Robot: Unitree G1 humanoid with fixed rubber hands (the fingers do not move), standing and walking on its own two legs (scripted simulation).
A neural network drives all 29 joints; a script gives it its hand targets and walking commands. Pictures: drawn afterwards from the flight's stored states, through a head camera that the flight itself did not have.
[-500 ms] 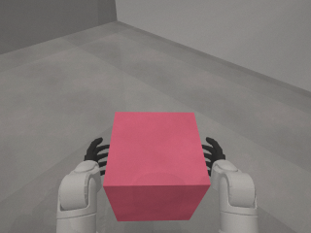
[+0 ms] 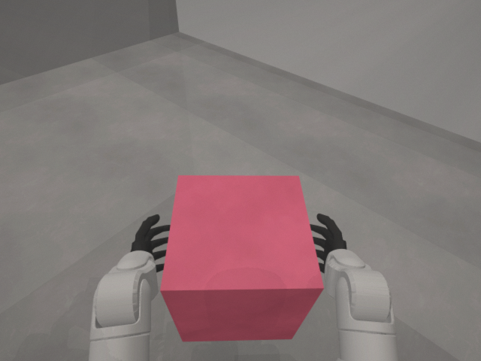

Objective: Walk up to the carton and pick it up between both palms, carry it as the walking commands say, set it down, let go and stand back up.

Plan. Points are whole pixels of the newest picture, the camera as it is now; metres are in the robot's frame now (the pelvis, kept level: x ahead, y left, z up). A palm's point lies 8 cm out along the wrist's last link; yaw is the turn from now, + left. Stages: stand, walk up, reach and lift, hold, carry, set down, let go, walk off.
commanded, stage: carry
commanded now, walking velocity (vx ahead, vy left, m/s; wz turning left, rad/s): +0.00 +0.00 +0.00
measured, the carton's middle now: (238, 262) +0.31 +0.00 +0.00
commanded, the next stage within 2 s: none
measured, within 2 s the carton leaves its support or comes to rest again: neither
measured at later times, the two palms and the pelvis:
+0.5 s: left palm (147, 257) +0.28 +0.15 +0.07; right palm (335, 256) +0.28 -0.15 +0.07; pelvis +0.01 +0.00 +0.00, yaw +0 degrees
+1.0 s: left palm (148, 255) +0.27 +0.14 +0.08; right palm (341, 253) +0.27 -0.16 +0.08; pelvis +0.00 -0.01 +0.00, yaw +0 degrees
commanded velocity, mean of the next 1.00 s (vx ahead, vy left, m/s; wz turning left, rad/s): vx -0.03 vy -0.02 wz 0.00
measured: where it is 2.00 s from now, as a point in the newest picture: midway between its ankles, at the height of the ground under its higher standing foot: outside the picture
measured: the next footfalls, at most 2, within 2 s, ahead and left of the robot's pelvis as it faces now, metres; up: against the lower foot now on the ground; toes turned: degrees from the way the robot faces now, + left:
none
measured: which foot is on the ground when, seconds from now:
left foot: down 0.00-1.00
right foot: down 0.00-1.00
